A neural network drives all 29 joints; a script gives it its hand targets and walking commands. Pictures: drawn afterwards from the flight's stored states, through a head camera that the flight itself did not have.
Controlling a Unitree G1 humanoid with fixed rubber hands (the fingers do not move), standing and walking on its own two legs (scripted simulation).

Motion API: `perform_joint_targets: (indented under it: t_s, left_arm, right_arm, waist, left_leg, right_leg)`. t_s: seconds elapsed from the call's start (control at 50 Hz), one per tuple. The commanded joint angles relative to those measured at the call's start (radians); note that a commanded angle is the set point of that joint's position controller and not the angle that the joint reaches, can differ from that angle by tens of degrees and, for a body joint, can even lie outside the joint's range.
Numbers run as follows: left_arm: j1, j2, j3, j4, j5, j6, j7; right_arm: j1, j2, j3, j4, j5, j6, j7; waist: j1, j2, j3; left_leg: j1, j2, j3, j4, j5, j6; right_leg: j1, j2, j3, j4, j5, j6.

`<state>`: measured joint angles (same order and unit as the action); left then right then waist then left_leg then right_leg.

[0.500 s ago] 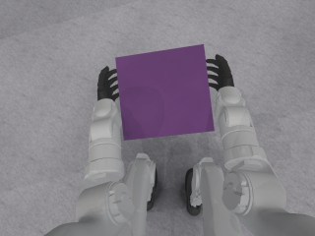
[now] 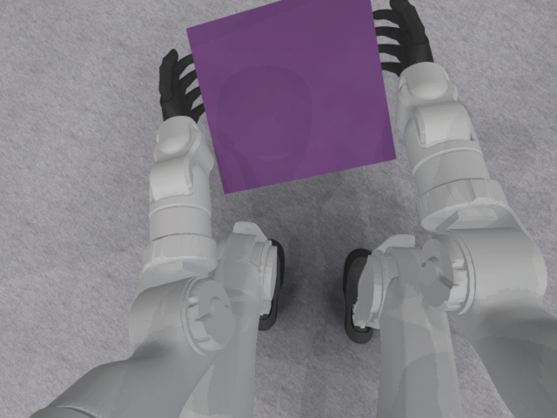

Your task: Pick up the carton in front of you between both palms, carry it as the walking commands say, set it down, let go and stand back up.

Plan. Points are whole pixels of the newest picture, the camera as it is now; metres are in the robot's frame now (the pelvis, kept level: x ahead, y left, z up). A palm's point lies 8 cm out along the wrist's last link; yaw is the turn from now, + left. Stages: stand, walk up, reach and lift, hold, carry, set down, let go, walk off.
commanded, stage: set down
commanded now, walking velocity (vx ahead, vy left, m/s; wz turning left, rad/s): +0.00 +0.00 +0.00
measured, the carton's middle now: (298, 107) +0.50 +0.04 -0.21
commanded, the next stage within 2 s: none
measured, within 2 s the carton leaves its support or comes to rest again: rests again in 0.98 s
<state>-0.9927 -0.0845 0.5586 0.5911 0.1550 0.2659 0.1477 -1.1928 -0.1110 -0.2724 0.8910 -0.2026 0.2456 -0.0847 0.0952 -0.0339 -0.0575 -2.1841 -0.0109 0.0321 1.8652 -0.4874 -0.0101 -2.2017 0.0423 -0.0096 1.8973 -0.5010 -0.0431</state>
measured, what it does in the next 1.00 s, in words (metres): lowers itself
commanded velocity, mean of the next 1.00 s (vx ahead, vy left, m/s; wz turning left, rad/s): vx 0.00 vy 0.00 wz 0.00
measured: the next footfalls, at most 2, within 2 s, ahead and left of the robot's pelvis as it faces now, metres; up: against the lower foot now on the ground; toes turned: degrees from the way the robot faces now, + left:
none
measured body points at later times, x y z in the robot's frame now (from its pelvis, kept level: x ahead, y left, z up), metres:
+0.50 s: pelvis +0.00 +0.00 -0.07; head +0.35 -0.03 +0.22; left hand +0.50 +0.21 -0.20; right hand +0.56 -0.08 -0.23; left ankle +0.12 +0.12 -0.41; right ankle +0.11 -0.10 -0.41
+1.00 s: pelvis +0.00 +0.01 -0.08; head +0.35 -0.02 +0.20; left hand +0.50 +0.23 -0.22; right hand +0.57 -0.07 -0.24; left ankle +0.12 +0.12 -0.41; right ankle +0.11 -0.10 -0.41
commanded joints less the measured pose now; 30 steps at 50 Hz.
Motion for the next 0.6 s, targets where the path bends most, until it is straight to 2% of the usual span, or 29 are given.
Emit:
perform_joint_targets:
  t_s: [0.0,0.18,0.28,0.4,0.58]
  left_arm:
    - [-0.696,-0.745,-0.531,-0.007,-0.116,-0.033,-0.264]
    - [-0.78,-0.655,-0.52,-0.013,-0.161,-0.069,-0.258]
    - [-0.691,-0.724,-0.479,0.111,-0.197,-0.065,-0.27]
    - [-0.653,-0.754,-0.479,0.147,-0.223,-0.055,-0.295]
    - [-0.64,-0.702,-0.399,0.23,-0.166,-0.049,-0.309]
  right_arm:
    - [-0.492,0.892,0.377,0.013,0.119,-0.023,0.234]
    - [-0.581,0.822,0.445,0.05,0.189,-0.05,0.222]
    - [-0.658,0.768,0.479,0.006,0.22,-0.086,0.211]
    - [-0.672,0.762,0.506,-0.02,0.243,-0.101,0.196]
    - [-0.623,0.674,0.406,0.107,0.19,-0.107,0.204]
  waist:
    - [0.056,-0.082,-1.055]
    - [0.092,-0.129,-1.028]
    - [0.071,-0.163,-0.995]
    - [0.058,-0.182,-0.975]
    - [0.032,-0.12,-0.749]
  left_leg:
    - [0.52,-0.125,0.034,-0.096,0.231,-0.043]
    - [0.447,-0.107,0.047,0.022,0.264,-0.047]
    - [0.425,-0.113,0.039,0.081,0.317,-0.046]
    - [0.324,-0.116,0.047,0.115,0.323,-0.05]
    - [0.252,-0.116,0.042,0.123,0.203,-0.044]
  right_leg:
    - [0.582,0.121,0.037,-0.135,0.171,0.026]
    - [0.568,0.105,0.046,-0.022,0.211,0.031]
    - [0.581,0.09,0.039,0.024,0.26,0.02]
    - [0.661,0.079,0.048,0.064,0.328,0.012]
    - [0.487,0.076,0.043,0.067,0.186,-0.002]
